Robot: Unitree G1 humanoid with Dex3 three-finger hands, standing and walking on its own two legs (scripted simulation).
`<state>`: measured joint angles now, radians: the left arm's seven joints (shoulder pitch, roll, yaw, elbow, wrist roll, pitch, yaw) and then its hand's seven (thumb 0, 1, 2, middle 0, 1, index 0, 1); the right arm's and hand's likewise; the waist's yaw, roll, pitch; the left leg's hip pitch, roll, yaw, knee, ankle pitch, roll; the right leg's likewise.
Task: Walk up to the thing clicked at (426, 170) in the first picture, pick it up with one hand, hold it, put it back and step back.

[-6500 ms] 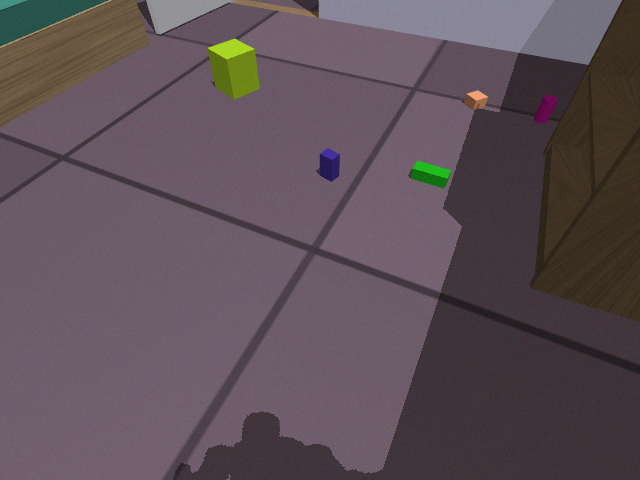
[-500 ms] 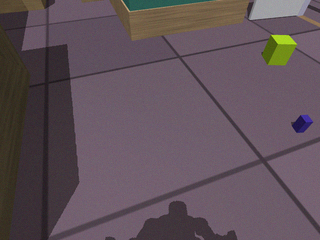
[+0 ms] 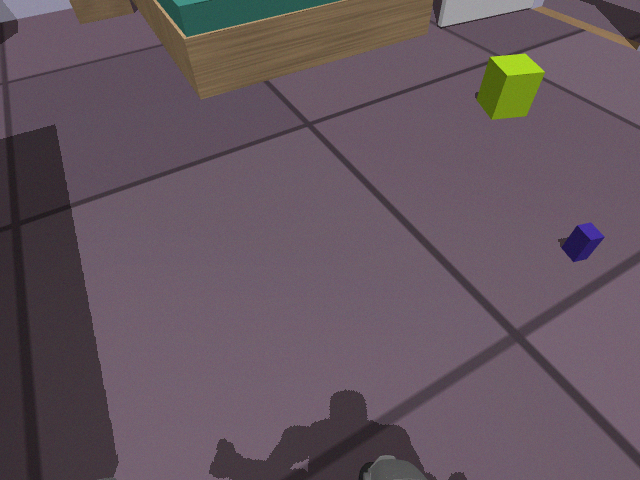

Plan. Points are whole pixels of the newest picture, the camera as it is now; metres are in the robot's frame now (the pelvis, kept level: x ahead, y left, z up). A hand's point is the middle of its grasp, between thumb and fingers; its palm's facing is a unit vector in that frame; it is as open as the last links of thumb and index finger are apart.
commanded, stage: walk up
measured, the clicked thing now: out of the picture +0.63 -1.40 -0.73
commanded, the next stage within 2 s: none
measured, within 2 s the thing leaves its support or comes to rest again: neither
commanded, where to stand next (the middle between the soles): +0.62 +0.01 m, yaw +2 degrees
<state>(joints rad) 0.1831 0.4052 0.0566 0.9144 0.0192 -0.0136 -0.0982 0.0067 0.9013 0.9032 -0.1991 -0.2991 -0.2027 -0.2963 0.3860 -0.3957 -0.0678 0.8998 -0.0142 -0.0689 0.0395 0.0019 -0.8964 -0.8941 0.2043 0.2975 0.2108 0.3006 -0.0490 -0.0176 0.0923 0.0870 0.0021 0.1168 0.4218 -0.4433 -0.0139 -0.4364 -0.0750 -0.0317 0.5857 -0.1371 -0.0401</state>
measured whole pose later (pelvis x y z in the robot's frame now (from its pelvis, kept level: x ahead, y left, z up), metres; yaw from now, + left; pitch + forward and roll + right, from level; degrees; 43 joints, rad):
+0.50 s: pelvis +0.21 +0.00 +0.00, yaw +2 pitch -2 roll -3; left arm 0.36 0.43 0.06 0.84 0.01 -0.06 -0.06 0.01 0.90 0.90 -0.20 -0.30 -0.21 -0.30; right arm 0.29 -0.42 -0.08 0.88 -0.03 -0.05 0.07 0.00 -0.90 -0.89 0.20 0.30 0.21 0.30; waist 0.04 0.01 0.08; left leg -0.42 0.09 0.04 0.57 -0.14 0.01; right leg -0.07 0.01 -0.11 0.51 -0.40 -0.01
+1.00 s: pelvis +0.41 +0.00 +0.00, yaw -12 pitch -3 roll +2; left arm 0.35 0.43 0.06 0.86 0.01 0.03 -0.08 0.01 0.90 0.90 -0.20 -0.30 -0.20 -0.30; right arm 0.22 -0.42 -0.09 0.73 -0.01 -0.02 0.08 0.00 -0.90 -0.89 0.20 0.30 0.21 0.30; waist 0.01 0.06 0.06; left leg 0.00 0.08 0.32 0.52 -0.44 -0.02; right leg -0.48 -0.16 -0.10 0.74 -0.14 0.00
